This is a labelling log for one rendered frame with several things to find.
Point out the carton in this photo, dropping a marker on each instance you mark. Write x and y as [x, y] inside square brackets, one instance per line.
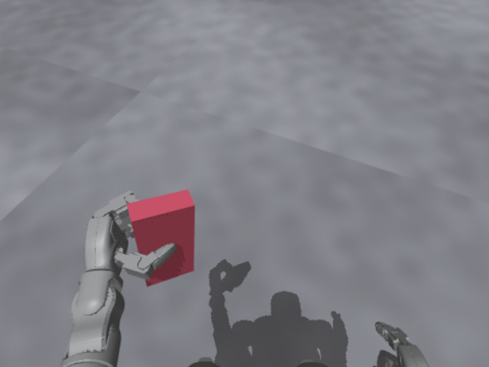
[162, 220]

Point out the right robot hand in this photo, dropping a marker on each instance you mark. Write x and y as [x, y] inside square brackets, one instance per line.
[408, 355]

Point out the left robot hand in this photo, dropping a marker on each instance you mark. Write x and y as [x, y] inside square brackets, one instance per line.
[106, 243]

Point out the left robot arm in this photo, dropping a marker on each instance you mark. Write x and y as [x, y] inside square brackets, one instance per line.
[96, 310]

